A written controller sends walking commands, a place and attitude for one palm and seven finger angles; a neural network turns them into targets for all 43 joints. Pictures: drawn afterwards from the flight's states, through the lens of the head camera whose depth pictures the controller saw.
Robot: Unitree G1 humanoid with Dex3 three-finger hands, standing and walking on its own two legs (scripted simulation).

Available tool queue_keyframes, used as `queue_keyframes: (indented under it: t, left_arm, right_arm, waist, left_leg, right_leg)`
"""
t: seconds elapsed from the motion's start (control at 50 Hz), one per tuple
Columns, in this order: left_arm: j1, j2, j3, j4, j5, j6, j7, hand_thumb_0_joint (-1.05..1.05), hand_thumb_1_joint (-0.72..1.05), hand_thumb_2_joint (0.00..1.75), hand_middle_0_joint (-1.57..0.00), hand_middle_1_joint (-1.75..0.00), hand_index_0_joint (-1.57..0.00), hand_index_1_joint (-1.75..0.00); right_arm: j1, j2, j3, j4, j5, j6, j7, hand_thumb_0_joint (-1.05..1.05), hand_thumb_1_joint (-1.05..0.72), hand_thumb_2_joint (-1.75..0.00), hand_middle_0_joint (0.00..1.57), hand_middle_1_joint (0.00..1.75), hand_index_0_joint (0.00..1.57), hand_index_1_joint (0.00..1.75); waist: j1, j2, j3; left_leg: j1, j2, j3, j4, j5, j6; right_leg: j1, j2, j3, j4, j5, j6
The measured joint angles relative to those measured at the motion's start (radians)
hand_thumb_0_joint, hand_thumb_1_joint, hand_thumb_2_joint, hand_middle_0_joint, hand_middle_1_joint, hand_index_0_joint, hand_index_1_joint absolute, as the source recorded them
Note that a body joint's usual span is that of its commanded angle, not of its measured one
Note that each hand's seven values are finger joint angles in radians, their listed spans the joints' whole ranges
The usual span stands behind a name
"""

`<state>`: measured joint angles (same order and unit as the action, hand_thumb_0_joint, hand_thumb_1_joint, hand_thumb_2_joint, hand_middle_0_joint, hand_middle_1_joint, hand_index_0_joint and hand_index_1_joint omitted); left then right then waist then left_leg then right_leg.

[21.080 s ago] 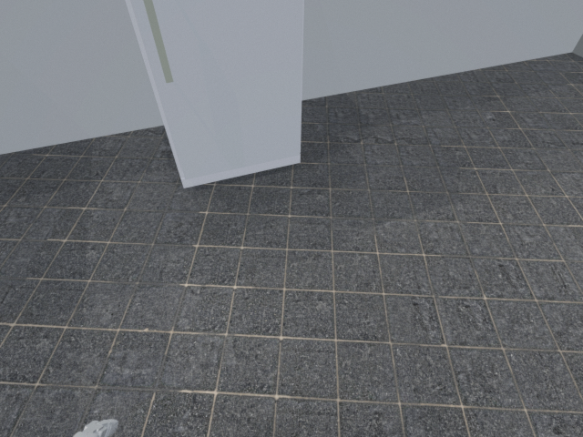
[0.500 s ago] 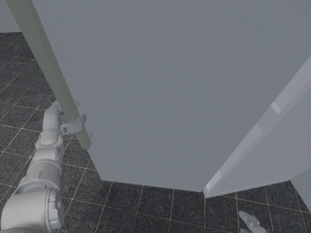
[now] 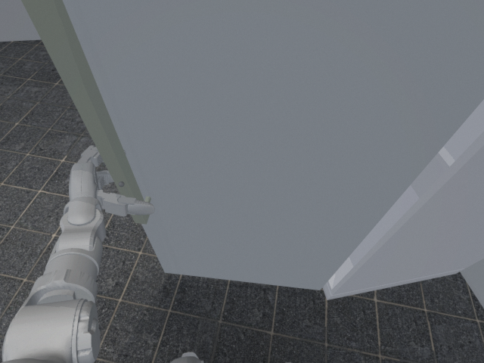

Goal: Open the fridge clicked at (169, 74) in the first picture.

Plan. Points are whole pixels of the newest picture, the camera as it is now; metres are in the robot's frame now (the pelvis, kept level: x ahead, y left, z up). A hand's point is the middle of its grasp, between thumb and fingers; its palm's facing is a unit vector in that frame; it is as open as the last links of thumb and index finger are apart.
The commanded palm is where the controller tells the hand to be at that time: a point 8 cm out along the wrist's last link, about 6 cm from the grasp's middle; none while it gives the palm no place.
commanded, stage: slip the hand off the handle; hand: left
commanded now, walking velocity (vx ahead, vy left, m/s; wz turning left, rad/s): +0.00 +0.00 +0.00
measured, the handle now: (113, 134) +0.46 +0.22 +0.12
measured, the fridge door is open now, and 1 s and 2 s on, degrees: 73 72 72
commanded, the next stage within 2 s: draw the hand back to the body in 1.32 s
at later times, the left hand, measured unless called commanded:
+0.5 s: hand (88, 184) +0.42 +0.29 +0.03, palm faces +0.30 -0.93 -0.20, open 14.6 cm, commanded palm +0.38 +0.32 +0.04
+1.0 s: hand (65, 217) +0.35 +0.31 +0.02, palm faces +0.30 -0.93 -0.20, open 14.6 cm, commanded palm +0.31 +0.34 +0.04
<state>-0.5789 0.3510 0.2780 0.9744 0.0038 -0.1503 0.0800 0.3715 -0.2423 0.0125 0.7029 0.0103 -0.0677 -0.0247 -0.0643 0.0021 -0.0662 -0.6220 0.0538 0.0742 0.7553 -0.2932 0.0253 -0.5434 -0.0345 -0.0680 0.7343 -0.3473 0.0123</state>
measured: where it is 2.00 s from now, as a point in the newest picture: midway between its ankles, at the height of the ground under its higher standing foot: outside the picture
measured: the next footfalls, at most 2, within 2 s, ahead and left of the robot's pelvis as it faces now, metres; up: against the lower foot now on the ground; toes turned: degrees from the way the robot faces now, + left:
none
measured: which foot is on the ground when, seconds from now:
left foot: down 0.00-1.00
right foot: down 0.00-1.00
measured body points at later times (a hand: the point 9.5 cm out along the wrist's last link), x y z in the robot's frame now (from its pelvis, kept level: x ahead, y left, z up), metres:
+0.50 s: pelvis +0.01 +0.00 +0.00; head +0.08 +0.01 +0.44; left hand +0.40 +0.33 +0.04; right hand +0.08 -0.28 -0.11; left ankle +0.05 +0.10 -0.71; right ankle +0.01 -0.13 -0.71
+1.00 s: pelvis +0.03 +0.00 +0.00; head +0.07 +0.02 +0.44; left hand +0.33 +0.36 +0.03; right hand +0.13 -0.26 -0.10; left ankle +0.05 +0.10 -0.71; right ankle +0.01 -0.13 -0.71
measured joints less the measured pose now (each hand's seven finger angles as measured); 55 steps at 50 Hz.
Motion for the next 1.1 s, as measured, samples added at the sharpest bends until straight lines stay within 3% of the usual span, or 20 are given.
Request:
queue_keyframes:
  t: [0.06, 0.16, 0.38, 0.68, 0.82, 0.98, 1.1]
  left_arm:
    - [-0.001, -0.008, 0.013, 0.008, 0.006, -0.007, 0.001, -0.01, -0.53, 0.21, -0.27, -1.18, -0.37, -1.24]
    - [0.000, 0.031, 0.058, 0.033, 0.024, -0.010, -0.016, -0.01, -0.54, 0.21, -0.26, -1.16, -0.33, -1.21]
    - [0.004, 0.124, 0.085, 0.044, -0.007, -0.019, -0.111, -0.01, -0.54, 0.20, -0.25, -1.15, -0.26, -1.16]
    - [0.058, 0.179, 0.149, 0.001, -0.019, -0.018, -0.194, -0.01, -0.54, 0.20, -0.25, -1.15, -0.25, -1.15]
    - [0.215, 0.152, 0.150, -0.153, -0.077, 0.019, -0.233, -0.01, -0.54, 0.20, -0.25, -1.15, -0.25, -1.15]
    - [0.373, 0.093, 0.131, -0.332, -0.103, 0.030, -0.211, -0.01, -0.54, 0.20, -0.25, -1.15, -0.25, -1.15]
    - [0.415, 0.081, 0.107, -0.384, -0.114, 0.049, -0.212, -0.01, -0.54, 0.20, -0.25, -1.15, -0.25, -1.15]
  right_arm:
    - [-0.001, -0.002, 0.002, 0.001, -0.001, 0.006, 0.002, 0.01, -0.90, -0.90, 0.21, 0.30, 0.20, 0.30]
    - [-0.014, -0.009, 0.003, -0.027, -0.001, 0.024, -0.002, 0.01, -0.90, -0.90, 0.21, 0.30, 0.20, 0.30]
    - [-0.017, -0.038, -0.007, -0.044, 0.011, 0.044, -0.016, 0.01, -0.90, -0.90, 0.21, 0.30, 0.20, 0.30]
    - [-0.017, -0.031, -0.003, -0.066, 0.015, 0.069, -0.020, 0.01, -0.90, -0.90, 0.21, 0.30, 0.20, 0.30]
    - [-0.004, -0.027, -0.006, -0.090, 0.026, 0.073, -0.013, 0.01, -0.90, -0.90, 0.21, 0.30, 0.20, 0.30]
    - [-0.035, -0.024, -0.005, -0.098, 0.024, 0.036, -0.027, 0.01, -0.90, -0.90, 0.21, 0.30, 0.20, 0.30]
    - [-0.076, -0.023, 0.006, -0.097, 0.027, 0.005, -0.043, 0.01, -0.90, -0.90, 0.21, 0.30, 0.20, 0.30]
  waist:
    - [0.000, 0.001, -0.004]
    - [-0.012, -0.005, -0.009]
    - [0.004, -0.006, -0.009]
    - [0.003, -0.002, -0.022]
    - [0.016, 0.009, -0.040]
    - [0.038, 0.011, -0.034]
    - [0.054, 0.010, -0.030]
  left_leg:
    - [-0.001, 0.000, 0.001, 0.004, -0.004, 0.000]
    - [-0.015, 0.005, 0.002, 0.017, -0.012, -0.002]
    - [-0.042, 0.009, -0.016, 0.038, -0.028, -0.007]
    - [-0.058, 0.016, -0.017, 0.060, -0.055, -0.008]
    - [-0.036, 0.017, -0.004, 0.049, -0.062, -0.003]
    - [-0.014, 0.010, -0.013, 0.055, -0.066, -0.001]
    - [-0.003, 0.002, -0.026, 0.059, -0.063, -0.001]
  right_leg:
    - [-0.001, 0.000, 0.001, 0.004, -0.004, 0.001]
    - [-0.018, 0.004, 0.004, 0.018, -0.011, -0.002]
    - [-0.030, 0.009, -0.013, 0.024, -0.026, -0.007]
    - [-0.041, 0.015, -0.011, 0.030, -0.043, -0.005]
    - [-0.023, 0.016, 0.002, 0.015, -0.042, 0.001]
    - [0.006, 0.011, -0.007, 0.017, -0.048, 0.003]
    - [0.024, 0.004, -0.020, 0.022, -0.051, 0.003]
